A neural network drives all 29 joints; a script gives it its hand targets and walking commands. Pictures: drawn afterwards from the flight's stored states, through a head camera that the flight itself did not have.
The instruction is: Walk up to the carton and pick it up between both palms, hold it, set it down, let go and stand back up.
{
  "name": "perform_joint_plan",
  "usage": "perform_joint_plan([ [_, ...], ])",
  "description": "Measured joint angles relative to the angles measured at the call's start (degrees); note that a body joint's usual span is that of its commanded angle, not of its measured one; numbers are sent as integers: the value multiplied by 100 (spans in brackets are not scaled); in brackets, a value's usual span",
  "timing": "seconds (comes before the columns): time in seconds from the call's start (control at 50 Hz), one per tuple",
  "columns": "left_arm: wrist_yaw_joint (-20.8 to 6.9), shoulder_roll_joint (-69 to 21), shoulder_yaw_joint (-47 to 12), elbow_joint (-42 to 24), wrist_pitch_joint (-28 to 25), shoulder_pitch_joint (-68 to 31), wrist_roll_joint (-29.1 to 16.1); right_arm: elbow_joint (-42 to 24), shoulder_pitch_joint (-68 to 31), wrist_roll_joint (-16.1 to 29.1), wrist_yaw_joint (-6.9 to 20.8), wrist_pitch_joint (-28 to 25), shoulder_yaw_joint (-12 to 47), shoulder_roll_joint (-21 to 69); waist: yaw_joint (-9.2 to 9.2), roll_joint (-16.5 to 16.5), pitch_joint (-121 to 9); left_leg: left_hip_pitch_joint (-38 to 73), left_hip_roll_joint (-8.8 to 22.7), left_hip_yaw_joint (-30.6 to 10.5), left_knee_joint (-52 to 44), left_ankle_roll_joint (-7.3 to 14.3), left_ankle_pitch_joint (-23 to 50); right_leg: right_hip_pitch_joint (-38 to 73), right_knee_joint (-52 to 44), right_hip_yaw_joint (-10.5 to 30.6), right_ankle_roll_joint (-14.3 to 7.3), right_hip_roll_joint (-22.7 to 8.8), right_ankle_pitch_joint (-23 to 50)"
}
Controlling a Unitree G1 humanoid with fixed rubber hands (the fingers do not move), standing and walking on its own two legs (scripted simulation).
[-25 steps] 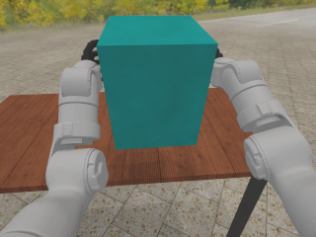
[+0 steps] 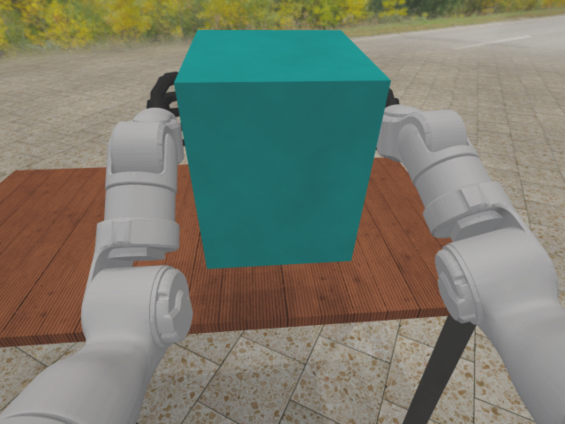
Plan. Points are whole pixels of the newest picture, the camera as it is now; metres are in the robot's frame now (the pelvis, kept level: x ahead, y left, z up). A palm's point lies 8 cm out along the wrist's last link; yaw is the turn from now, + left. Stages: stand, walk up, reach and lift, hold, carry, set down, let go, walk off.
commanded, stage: hold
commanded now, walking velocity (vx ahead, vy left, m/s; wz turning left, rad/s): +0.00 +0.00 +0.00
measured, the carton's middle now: (275, 147) +0.38 +0.02 +0.28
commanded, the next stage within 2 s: none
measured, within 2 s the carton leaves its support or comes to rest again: neither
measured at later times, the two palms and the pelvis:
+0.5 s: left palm (163, 129) +0.36 +0.16 +0.32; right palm (387, 129) +0.37 -0.13 +0.31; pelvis +0.00 +0.00 +0.00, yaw +0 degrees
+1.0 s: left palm (163, 131) +0.36 +0.16 +0.32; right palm (385, 129) +0.37 -0.13 +0.31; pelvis +0.00 +0.00 +0.00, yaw +0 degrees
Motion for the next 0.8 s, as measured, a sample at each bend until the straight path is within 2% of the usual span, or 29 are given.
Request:
perform_joint_plan([
  [0.32,3,-49,-51,-260,78,206,11,-179,158,96,-19,25,140,-33,-59,-6,28,15,-2,-33,50,-10,-34,42,15,-25,1,4,-25],
  [0.8,-36,-1,-12,-77,16,74,14,-77,69,29,-20,16,66,2,-40,-17,21,22,-7,-48,6,-15,-3,43,-10,-32,-9,7,-9],
])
